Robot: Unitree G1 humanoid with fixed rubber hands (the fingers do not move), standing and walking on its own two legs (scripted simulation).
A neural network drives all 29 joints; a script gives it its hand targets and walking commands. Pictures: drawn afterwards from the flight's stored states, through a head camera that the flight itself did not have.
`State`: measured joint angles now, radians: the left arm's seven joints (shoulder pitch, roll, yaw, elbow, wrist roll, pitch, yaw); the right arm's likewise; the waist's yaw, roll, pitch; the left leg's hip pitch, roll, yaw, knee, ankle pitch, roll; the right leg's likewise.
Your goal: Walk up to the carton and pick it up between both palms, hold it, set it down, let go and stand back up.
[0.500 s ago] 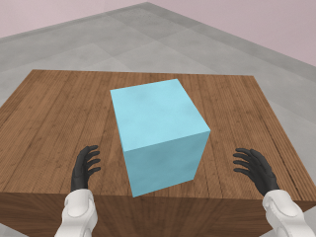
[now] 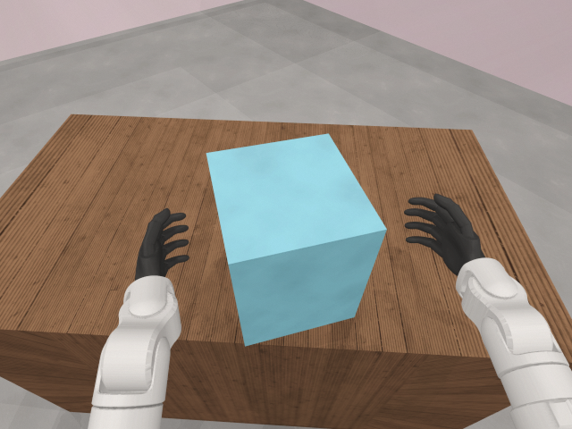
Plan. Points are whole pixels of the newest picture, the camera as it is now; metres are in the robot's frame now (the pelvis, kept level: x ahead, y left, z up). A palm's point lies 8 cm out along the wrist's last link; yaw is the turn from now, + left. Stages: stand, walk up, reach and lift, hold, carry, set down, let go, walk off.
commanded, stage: reach and lift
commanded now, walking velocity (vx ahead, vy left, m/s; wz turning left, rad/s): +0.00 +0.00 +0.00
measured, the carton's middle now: (286, 241) +0.42 +0.05 +0.01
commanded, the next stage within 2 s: none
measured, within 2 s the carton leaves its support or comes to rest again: neither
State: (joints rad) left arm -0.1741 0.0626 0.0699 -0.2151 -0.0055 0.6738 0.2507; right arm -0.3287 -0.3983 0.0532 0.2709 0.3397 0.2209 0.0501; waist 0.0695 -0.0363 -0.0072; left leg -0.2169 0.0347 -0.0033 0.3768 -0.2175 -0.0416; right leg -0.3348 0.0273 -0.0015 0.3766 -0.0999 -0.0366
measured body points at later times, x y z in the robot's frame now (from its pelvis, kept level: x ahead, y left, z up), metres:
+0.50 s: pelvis +0.00 +0.00 +0.00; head +0.03 +0.01 +0.45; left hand +0.35 +0.22 +0.14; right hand +0.43 -0.16 +0.16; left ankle -0.02 +0.15 -0.74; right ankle +0.06 -0.09 -0.74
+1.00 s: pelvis +0.00 +0.00 +0.00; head +0.04 +0.01 +0.45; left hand +0.37 +0.22 +0.11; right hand +0.45 -0.14 +0.14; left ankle -0.02 +0.15 -0.74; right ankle +0.06 -0.09 -0.74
